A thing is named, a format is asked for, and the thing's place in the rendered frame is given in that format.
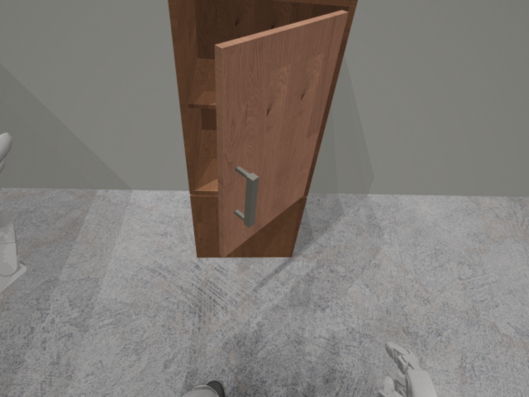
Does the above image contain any robot right hand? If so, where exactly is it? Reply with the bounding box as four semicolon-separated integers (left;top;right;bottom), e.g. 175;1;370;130
379;342;439;397

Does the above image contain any robot left shin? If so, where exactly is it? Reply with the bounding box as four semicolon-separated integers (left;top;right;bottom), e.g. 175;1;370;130
194;385;217;395

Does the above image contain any robot left hand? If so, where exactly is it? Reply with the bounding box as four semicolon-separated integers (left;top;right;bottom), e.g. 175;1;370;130
0;133;26;293

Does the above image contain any cupboard door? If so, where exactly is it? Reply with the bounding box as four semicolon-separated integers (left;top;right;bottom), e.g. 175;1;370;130
215;10;348;258

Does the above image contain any handle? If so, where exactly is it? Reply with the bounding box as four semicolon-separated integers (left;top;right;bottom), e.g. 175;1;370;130
234;166;259;228

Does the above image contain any left robot foot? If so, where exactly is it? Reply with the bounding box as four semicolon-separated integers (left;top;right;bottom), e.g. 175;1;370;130
207;380;225;397

